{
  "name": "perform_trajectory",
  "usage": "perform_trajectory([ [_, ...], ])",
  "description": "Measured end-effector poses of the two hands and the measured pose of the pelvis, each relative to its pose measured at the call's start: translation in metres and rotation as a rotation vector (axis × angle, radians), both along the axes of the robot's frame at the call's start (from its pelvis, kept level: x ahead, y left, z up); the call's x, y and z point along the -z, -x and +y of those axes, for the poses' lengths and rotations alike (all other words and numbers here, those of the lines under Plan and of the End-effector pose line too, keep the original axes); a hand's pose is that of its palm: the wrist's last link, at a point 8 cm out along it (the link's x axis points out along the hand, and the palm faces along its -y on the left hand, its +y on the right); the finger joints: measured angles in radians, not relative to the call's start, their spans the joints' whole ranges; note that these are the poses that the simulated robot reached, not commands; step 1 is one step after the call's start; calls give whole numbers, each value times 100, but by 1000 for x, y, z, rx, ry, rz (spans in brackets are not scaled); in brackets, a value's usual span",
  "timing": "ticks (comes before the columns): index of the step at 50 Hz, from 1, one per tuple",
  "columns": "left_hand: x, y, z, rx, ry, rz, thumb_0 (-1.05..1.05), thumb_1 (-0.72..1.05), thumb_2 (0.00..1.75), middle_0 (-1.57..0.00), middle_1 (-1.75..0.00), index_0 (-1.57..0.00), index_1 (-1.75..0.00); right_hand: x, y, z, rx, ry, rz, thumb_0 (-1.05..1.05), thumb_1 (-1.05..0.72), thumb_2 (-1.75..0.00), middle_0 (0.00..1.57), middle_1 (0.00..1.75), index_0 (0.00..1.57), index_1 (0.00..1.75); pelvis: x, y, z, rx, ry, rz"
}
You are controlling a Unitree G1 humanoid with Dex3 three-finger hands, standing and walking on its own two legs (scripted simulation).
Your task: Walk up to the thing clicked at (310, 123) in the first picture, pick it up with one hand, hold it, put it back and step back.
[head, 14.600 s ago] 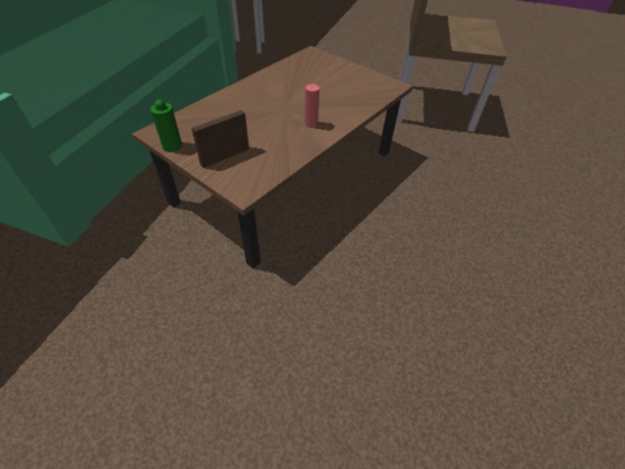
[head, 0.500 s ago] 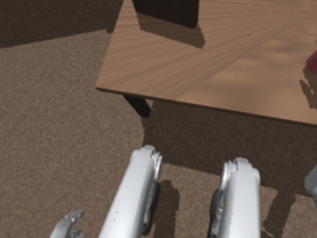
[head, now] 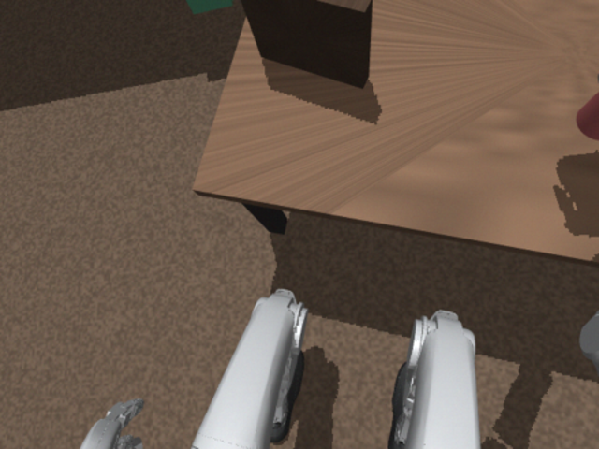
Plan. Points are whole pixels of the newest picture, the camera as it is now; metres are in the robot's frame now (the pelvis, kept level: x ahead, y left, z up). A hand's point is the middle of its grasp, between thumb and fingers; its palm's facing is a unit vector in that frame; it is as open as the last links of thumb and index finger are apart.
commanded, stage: settle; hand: right
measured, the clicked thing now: out of the picture +0.54 -0.29 +0.03
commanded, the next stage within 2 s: lift in 0.38 s
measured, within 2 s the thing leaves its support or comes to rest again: neither
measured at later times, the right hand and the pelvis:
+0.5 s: hand out of the picture +0.54 -0.28 +0.06, palm faces +0.28 +0.96 -0.02, open 8.0 cm; pelvis +0.00 +0.00 +0.03, yaw +0 degrees
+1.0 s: hand out of the picture +0.50 -0.28 +0.13, palm faces +0.30 +0.96 -0.03, open 8.0 cm; pelvis +0.02 -0.01 +0.09, yaw -2 degrees
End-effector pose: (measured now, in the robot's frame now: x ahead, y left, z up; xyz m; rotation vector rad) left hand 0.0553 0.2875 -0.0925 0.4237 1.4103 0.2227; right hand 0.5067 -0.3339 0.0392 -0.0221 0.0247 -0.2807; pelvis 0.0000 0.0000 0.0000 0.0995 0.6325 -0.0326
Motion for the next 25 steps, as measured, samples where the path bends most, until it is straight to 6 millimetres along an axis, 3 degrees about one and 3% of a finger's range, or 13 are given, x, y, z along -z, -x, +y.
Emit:
perform_trajectory([
  [12,-11,-7,-12,-6,36,-17,0,91,87,-19,-29,-20,-28,-25,-5,-1,9,10,1,0,23,-115,86,122,87,123,-18,-5,-2,4,-1,-4],
  [25,-21,-8,-13,5,32,-26,0,91,87,-19,-29,-20,-28,-22,3,5,-1,-8,5,0,22,-115,84,124,85,125,-25,-4,-3,7,-1,-12],
])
